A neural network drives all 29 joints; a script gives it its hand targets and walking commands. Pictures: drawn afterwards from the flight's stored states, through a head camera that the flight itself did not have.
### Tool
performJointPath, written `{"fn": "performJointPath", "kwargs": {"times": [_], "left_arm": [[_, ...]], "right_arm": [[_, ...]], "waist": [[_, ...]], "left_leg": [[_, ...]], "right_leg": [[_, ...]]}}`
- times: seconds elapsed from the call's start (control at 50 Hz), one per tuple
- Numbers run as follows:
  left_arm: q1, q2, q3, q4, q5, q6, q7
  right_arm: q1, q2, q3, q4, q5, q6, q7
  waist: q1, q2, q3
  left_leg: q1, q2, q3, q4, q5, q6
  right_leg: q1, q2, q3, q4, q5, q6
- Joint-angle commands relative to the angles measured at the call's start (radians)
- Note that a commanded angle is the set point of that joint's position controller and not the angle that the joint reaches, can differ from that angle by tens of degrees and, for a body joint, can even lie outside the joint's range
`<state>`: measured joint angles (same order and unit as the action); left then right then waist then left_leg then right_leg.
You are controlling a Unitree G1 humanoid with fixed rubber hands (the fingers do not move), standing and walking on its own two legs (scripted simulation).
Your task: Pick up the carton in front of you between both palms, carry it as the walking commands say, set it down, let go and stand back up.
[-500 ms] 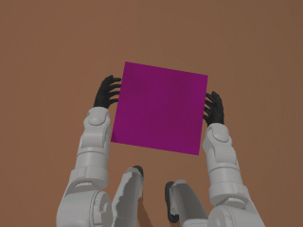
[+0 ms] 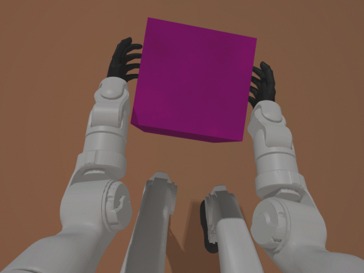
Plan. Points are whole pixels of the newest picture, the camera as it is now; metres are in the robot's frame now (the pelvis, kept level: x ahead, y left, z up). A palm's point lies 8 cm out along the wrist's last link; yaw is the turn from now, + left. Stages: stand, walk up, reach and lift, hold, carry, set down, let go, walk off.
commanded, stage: set down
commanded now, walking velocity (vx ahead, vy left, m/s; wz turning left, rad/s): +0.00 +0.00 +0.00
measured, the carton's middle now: (188, 95) +0.49 +0.06 -0.17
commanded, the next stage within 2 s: none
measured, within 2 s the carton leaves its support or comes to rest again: rests again in 1.26 s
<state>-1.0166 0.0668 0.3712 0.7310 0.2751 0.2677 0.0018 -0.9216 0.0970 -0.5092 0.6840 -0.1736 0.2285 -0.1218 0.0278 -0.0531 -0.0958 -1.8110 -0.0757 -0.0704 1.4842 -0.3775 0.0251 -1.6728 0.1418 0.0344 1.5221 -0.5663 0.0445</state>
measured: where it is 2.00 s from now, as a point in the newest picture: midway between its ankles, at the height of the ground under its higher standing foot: (183, 224)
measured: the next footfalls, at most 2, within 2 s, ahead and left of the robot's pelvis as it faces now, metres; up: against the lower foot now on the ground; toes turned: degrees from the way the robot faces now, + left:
none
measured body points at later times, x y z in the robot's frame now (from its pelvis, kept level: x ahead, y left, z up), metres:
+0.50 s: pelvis -0.02 -0.01 -0.11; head +0.32 +0.06 +0.17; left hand +0.52 +0.22 -0.25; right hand +0.52 -0.08 -0.25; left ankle +0.12 +0.09 -0.53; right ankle +0.06 -0.13 -0.53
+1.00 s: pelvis -0.02 +0.00 -0.17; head +0.34 +0.04 +0.08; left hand +0.54 +0.23 -0.33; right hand +0.53 -0.07 -0.34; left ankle +0.11 +0.09 -0.53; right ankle +0.06 -0.13 -0.53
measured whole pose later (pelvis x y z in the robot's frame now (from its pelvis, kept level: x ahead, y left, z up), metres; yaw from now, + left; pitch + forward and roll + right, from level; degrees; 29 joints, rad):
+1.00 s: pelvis -0.02 +0.00 -0.17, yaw -6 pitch +36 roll -6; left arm -1.52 0.37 0.28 0.99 0.11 0.29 -0.01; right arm -1.44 -0.09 -0.31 0.93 0.03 0.25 -0.25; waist 0.12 -0.06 0.37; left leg -2.24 -0.03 -0.05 2.10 -0.49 0.03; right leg -2.10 0.24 -0.01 2.14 -0.69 0.08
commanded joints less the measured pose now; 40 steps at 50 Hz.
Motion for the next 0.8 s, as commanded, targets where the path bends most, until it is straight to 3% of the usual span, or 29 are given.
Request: {"fn": "performJointPath", "kwargs": {"times": [0.0,0.02,0.04,0.06,0.1,0.2,0.22,0.24,0.26,0.28,0.3,0.32,0.34,0.4,0.42,0.48,0.5,0.52,0.54,0.56,0.58,0.6,0.64,0.66,0.68,0.7,0.72,0.76,0.78], "left_arm": [[-0.499,-0.878,-0.429,0.053,-0.115,-0.006,-0.171],[-0.535,-0.879,-0.431,0.042,-0.119,-0.004,-0.170],[-0.522,-0.875,-0.446,0.070,-0.126,-0.001,-0.171],[-0.531,-0.868,-0.437,0.050,-0.135,-0.011,-0.172],[-0.549,-0.806,-0.415,0.073,-0.121,0.001,-0.176],[-0.628,-0.775,-0.412,0.077,-0.142,0.015,-0.193],[-0.597,-0.813,-0.394,0.111,-0.134,0.018,-0.192],[-0.614,-0.803,-0.393,0.105,-0.147,0.018,-0.195],[-0.634,-0.739,-0.396,0.103,-0.144,0.024,-0.200],[-0.685,-0.724,-0.363,0.130,-0.127,0.020,-0.198],[-0.698,-0.744,-0.370,0.111,-0.142,0.021,-0.208],[-0.710,-0.709,-0.378,0.078,-0.142,0.018,-0.209],[-0.750,-0.683,-0.373,0.081,-0.149,0.015,-0.213],[-0.787,-0.649,-0.372,0.094,-0.156,0.027,-0.225],[-0.760,-0.674,-0.361,0.136,-0.167,0.031,-0.229],[-0.790,-0.638,-0.380,0.142,-0.165,0.035,-0.229],[-0.834,-0.620,-0.351,0.121,-0.176,0.031,-0.233],[-0.831,-0.645,-0.364,0.134,-0.193,0.030,-0.238],[-0.855,-0.645,-0.386,0.129,-0.198,0.035,-0.239],[-0.832,-0.596,-0.361,0.152,-0.180,0.027,-0.237],[-0.841,-0.602,-0.363,0.159,-0.172,0.033,-0.236],[-0.860,-0.609,-0.372,0.134,-0.210,0.020,-0.235],[-0.921,-0.572,-0.361,0.132,-0.224,0.022,-0.245],[-0.924,-0.557,-0.362,0.164,-0.221,0.024,-0.245],[-0.946,-0.528,-0.377,0.152,-0.224,0.016,-0.242],[-0.988,-0.531,-0.393,0.147,-0.256,0.018,-0.242],[-0.957,-0.542,-0.369,0.110,-0.249,0.009,-0.249],[-0.943,-0.562,-0.402,0.173,-0.281,0.014,-0.254],[-0.943,-0.553,-0.398,0.151,-0.276,0.007,-0.259]], "right_arm": [[-0.736,0.796,0.484,-0.009,0.101,-0.030,0.209],[-0.815,0.827,0.504,-0.054,0.111,-0.036,0.203],[-0.744,0.801,0.490,-0.017,0.109,-0.036,0.197],[-0.771,0.816,0.512,-0.013,0.108,-0.035,0.189],[-0.854,0.763,0.518,-0.080,0.133,-0.040,0.181],[-0.868,0.755,0.495,-0.044,0.125,-0.024,0.170],[-0.943,0.745,0.501,-0.061,0.150,-0.026,0.167],[-0.943,0.769,0.509,-0.053,0.142,-0.022,0.162],[-0.968,0.716,0.507,-0.060,0.155,-0.022,0.156],[-0.976,0.726,0.484,-0.022,0.135,-0.014,0.147],[-1.014,0.710,0.479,-0.041,0.163,-0.022,0.141],[-0.996,0.697,0.493,-0.055,0.154,-0.017,0.140],[-1.021,0.725,0.512,-0.026,0.177,-0.015,0.136],[-1.067,0.666,0.476,-0.009,0.168,-0.009,0.135],[-1.099,0.693,0.493,-0.037,0.190,-0.016,0.136],[-1.109,0.659,0.471,-0.009,0.187,-0.006,0.128],[-1.114,0.667,0.505,0.014,0.218,0.000,0.125],[-1.138,0.669,0.512,-0.009,0.216,-0.013,0.124],[-1.179,0.657,0.514,-0.032,0.244,-0.018,0.118],[-1.161,0.690,0.507,0.005,0.220,-0.005,0.120],[-1.204,0.658,0.503,0.005,0.256,-0.008,0.124],[-1.180,0.633,0.494,0.021,0.219,-0.012,0.124],[-1.251,0.624,0.524,-0.004,0.262,-0.010,0.120],[-1.240,0.599,0.534,-0.034,0.263,-0.025,0.117],[-1.284,0.594,0.542,-0.003,0.281,-0.020,0.120],[-1.309,0.596,0.532,0.001,0.286,-0.024,0.118],[-1.287,0.626,0.568,0.005,0.289,-0.021,0.123],[-1.309,0.596,0.570,0.001,0.293,-0.035,0.115],[-1.291,0.623,0.569,-0.003,0.308,-0.033,0.117]], "waist": [[0.023,0.138,-0.989],[0.037,0.110,-0.995],[0.022,0.175,-1.016],[0.045,0.128,-1.003],[0.056,0.119,-0.976],[0.024,0.128,-1.007],[0.065,0.154,-0.995],[0.048,0.085,-1.015],[0.078,0.122,-1.016],[0.058,0.113,-0.987],[0.075,0.133,-0.960],[0.067,0.126,-0.994],[0.097,0.096,-1.012],[0.080,0.127,-0.973],[0.079,0.084,-0.950],[0.053,0.130,-0.973],[0.119,0.118,-0.970],[0.060,0.098,-0.981],[0.096,0.170,-0.986],[0.106,0.088,-0.968],[0.139,0.129,-0.956],[0.050,0.098,-0.951],[0.121,0.091,-0.920],[0.097,0.112,-0.933],[0.137,0.114,-0.952],[0.115,0.097,-0.930],[0.158,0.044,-0.913],[0.098,0.047,-0.876],[0.152,0.051,-0.878]], "left_leg": [[0.990,-0.043,-0.006,-0.066,0.208,-0.050],[0.971,-0.047,-0.014,-0.044,0.210,-0.043],[0.959,-0.042,0.006,-0.038,0.236,-0.058],[0.916,-0.049,0.011,-0.010,0.285,-0.048],[0.867,-0.037,0.002,0.031,0.272,-0.037],[0.868,-0.033,0.005,0.125,0.279,-0.049],[0.824,-0.036,0.029,0.132,0.335,-0.050],[0.825,-0.039,0.021,0.135,0.306,-0.048],[0.769,-0.033,0.040,0.163,0.287,-0.047],[0.740,-0.032,0.035,0.161,0.229,-0.043],[0.695,-0.031,0.050,0.188,0.252,-0.046],[0.693,-0.022,0.058,0.194,0.217,-0.049],[0.702,-0.029,0.047,0.224,0.246,-0.034],[0.670,-0.024,0.053,0.265,0.266,-0.047],[0.668,-0.024,0.035,0.269,0.264,-0.032],[0.707,-0.013,0.035,0.310,0.262,-0.045],[0.664,-0.009,0.052,0.327,0.283,-0.041],[0.648,-0.013,0.048,0.346,0.292,-0.038],[0.661,-0.004,0.065,0.364,0.323,-0.044],[0.637,-0.011,0.055,0.363,0.319,-0.036],[0.676,-0.002,0.058,0.376,0.334,-0.035],[0.603,-0.001,0.050,0.388,0.278,-0.043],[0.593,0.002,0.059,0.424,0.333,-0.027],[0.612,0.007,0.061,0.435,0.314,-0.035],[0.629,0.010,0.060,0.438,0.327,-0.026],[0.594,0.011,0.039,0.447,0.332,-0.018],[0.582,0.010,0.049,0.469,0.378,-0.012],[0.589,0.012,0.028,0.470,0.385,-0.018],[0.620,0.005,0.036,0.476,0.395,-0.008]], "right_leg": [[-0.020,0.073,-0.077,-0.087,0.127,0.000],[-0.040,0.077,-0.074,-0.061,0.136,0.004],[-0.039,0.079,-0.080,-0.048,0.146,-0.004],[-0.032,0.079,-0.064,-0.040,0.178,0.000],[-0.075,0.081,-0.084,0.009,0.159,0.005],[-0.172,0.091,-0.107,0.064,0.116,0.010],[-0.156,0.090,-0.100,0.065,0.129,0.011],[-0.119,0.098,-0.119,0.074,0.133,0.021],[-0.118,0.085,-0.095,0.099,0.123,0.009],[-0.135,0.093,-0.100,0.108,0.100,0.006],[-0.108,0.096,-0.106,0.117,0.122,-0.001],[-0.100,0.095,-0.118,0.141,0.109,0.010],[-0.118,0.093,-0.101,0.150,0.111,0.003],[-0.158,0.091,-0.110,0.179,0.099,0.001],[-0.152,0.092,-0.122,0.214,0.120,0.007],[-0.217,0.095,-0.141,0.252,0.085,0.012],[-0.175,0.090,-0.112,0.261,0.106,0.002],[-0.156,0.092,-0.131,0.267,0.121,0.006],[-0.193,0.093,-0.117,0.274,0.134,0.002],[-0.182,0.091,-0.131,0.298,0.110,0.012],[-0.206,0.092,-0.117,0.302,0.104,0.009],[-0.175,0.091,-0.144,0.321,0.108,0.004],[-0.224,0.079,-0.113,0.332,0.113,-0.004],[-0.192,0.085,-0.125,0.343,0.117,0.002],[-0.192,0.083,-0.119,0.361,0.110,-0.004],[-0.157,0.080,-0.115,0.396,0.142,-0.010],[-0.173,0.080,-0.109,0.383,0.148,0.001],[-0.181,0.085,-0.143,0.414,0.162,0.001],[-0.223,0.082,-0.139,0.408,0.121,-0.001]]}}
